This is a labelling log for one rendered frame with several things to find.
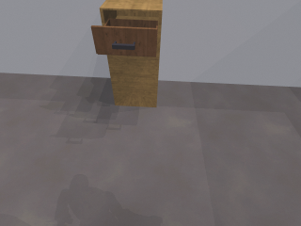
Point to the handle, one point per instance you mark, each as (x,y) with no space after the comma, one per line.
(123,46)

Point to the cabinet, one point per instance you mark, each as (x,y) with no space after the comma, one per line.
(134,79)

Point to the drawer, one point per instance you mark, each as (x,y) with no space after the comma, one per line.
(126,31)

